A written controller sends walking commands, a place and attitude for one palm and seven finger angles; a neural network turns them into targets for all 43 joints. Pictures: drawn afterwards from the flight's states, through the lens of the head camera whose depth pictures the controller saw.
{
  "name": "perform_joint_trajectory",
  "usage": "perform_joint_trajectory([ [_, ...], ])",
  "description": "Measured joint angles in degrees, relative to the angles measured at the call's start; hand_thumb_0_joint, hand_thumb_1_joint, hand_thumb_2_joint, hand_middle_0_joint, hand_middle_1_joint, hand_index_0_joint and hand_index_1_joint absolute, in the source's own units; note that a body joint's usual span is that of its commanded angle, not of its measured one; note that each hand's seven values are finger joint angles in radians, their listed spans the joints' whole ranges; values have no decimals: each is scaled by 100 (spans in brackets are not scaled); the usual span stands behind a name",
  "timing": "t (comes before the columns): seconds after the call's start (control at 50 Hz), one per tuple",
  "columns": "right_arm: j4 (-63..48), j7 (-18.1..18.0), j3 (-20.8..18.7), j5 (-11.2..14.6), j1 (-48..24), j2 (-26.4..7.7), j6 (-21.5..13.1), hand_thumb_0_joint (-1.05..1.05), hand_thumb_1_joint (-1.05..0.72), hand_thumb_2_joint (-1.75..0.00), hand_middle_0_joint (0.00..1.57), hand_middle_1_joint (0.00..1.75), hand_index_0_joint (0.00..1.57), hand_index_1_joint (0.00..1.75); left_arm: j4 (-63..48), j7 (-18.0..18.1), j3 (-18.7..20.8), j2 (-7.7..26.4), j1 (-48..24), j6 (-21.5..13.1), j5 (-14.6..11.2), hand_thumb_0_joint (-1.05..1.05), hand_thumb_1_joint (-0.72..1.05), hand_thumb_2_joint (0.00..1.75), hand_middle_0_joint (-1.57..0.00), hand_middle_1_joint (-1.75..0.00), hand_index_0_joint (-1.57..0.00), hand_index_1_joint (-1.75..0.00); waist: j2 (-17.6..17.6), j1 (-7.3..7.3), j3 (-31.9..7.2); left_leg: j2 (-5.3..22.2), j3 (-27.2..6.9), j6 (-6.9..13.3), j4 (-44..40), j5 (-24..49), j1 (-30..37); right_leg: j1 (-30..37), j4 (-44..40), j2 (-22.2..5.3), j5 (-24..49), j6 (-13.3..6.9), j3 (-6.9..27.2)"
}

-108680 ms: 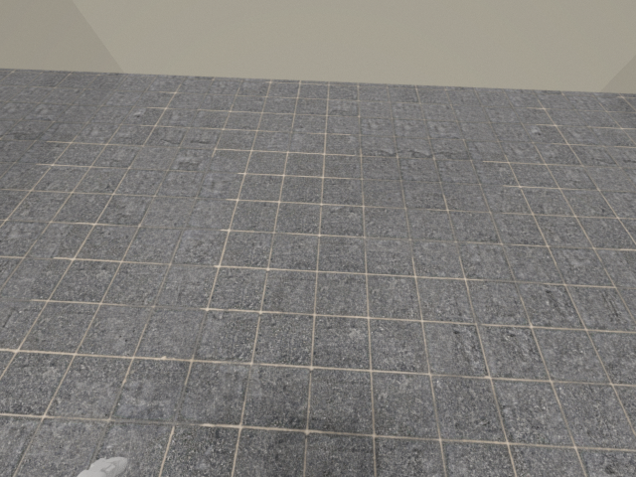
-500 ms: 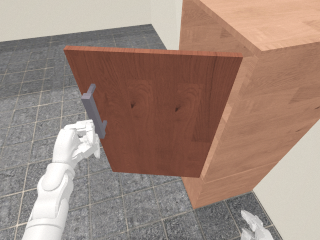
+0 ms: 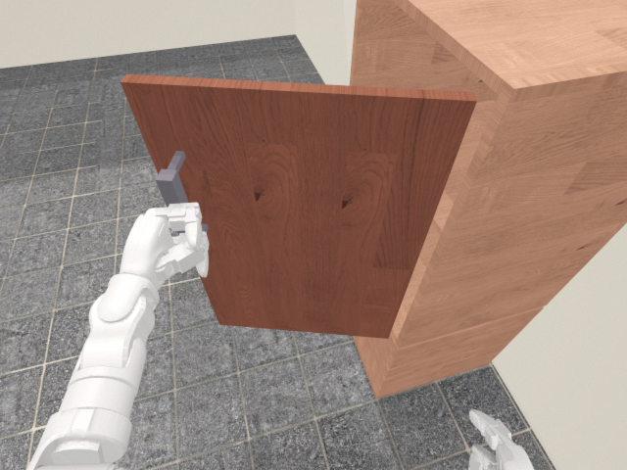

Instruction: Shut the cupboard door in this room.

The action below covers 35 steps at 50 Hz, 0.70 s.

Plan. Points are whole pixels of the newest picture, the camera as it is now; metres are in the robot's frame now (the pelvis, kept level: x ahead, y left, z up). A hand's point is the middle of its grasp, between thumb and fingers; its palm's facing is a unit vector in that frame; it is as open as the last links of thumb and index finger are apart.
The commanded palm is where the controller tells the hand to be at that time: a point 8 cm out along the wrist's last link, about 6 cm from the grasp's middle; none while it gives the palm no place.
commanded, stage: push the door shut along its arc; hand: left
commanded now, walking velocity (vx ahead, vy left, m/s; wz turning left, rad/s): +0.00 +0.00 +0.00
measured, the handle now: (187, 208) +0.44 +0.19 +0.09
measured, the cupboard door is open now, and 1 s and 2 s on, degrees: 69 53 36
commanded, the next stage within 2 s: pull the fist back off the door in 1.56 s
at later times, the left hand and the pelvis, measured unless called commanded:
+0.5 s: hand (216, 218) +0.42 +0.15 +0.09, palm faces -0.24 -0.97 -0.03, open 3.1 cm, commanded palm +0.42 +0.19 +0.09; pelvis -0.01 +0.00 -0.01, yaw +0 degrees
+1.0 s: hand (262, 187) +0.47 +0.09 +0.10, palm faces -0.39 -0.92 -0.02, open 3.1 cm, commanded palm +0.48 +0.14 +0.09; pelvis +0.00 +0.01 -0.01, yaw -2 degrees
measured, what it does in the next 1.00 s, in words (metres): stands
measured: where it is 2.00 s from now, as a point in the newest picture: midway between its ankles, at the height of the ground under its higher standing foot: outside the picture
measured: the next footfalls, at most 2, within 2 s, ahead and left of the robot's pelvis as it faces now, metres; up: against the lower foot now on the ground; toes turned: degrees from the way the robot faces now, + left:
none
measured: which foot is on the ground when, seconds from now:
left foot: down 0.00-1.00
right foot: down 0.00-1.00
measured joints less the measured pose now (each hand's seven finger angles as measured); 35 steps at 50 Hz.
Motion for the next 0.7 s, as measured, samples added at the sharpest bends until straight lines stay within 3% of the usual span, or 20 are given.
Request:
perform_joint_trajectory([
  [0.32,182,5,-94,5,330,-143,211,1,-91,-90,20,30,20,30,1342,-540,51,260,-1089,-303,-27,2,90,90,-131,-150,-131,-150,-34,-160,-1,-7,-33,7,88,10,-248,-223,64,-10,9,-4,-40],
  [0.7,272,33,-50,-104,491,-144,308,1,-91,-90,20,30,20,30,3116,-966,184,449,-2729,-617,130,2,90,90,-130,-149,-130,-150,-64,-472,-39,-22,32,62,419,-47,-889,-881,407,-39,-39,37,6],
])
